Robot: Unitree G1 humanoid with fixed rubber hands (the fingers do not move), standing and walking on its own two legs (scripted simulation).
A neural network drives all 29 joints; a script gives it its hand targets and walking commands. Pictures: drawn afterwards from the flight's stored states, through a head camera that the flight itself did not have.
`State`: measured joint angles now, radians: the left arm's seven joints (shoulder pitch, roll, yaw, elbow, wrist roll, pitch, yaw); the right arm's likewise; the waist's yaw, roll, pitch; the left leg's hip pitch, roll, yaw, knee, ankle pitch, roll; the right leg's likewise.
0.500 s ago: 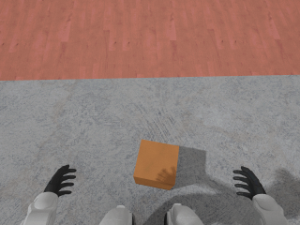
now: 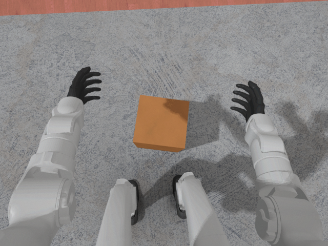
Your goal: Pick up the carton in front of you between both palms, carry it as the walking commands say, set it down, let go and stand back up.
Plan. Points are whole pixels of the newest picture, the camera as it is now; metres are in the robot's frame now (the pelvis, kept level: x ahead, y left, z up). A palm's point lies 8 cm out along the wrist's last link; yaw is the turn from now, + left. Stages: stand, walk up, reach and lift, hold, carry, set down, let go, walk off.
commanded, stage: reach and lift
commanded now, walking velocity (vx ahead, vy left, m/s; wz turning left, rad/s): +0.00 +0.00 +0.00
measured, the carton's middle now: (160, 126) +0.46 -0.05 -0.54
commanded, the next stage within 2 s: none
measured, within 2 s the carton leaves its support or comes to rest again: leaves its support in 1.88 s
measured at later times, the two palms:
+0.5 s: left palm (105, 101) +0.50 +0.15 -0.25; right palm (222, 113) +0.43 -0.24 -0.24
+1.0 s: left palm (117, 117) +0.50 +0.14 -0.45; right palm (204, 126) +0.43 -0.23 -0.45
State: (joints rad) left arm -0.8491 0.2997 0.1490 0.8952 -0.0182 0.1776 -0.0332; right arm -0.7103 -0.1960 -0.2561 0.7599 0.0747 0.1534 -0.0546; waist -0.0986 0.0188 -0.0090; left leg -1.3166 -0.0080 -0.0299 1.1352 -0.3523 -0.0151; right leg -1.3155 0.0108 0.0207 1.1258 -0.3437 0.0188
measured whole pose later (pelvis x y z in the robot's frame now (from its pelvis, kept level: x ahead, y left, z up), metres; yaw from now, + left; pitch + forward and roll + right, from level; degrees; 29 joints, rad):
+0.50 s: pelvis +0.01 +0.01 -0.10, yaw -2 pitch +51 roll -2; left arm -1.04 0.26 0.18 0.98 0.04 0.05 0.04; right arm -0.88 -0.14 -0.38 0.86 0.04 0.01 -0.05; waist -0.10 0.02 -0.15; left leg -1.92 -0.03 -0.05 1.50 -0.47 -0.02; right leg -1.91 0.02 0.02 1.47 -0.45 0.03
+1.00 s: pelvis -0.04 +0.01 -0.27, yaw -2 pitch +41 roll -2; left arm -1.35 0.39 0.00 1.13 -0.19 0.05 0.09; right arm -1.21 -0.26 -0.22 1.04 0.21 0.01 -0.12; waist -0.09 0.00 0.23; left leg -2.29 -0.05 -0.05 2.09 -0.51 -0.03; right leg -2.29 0.04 0.02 2.06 -0.49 0.05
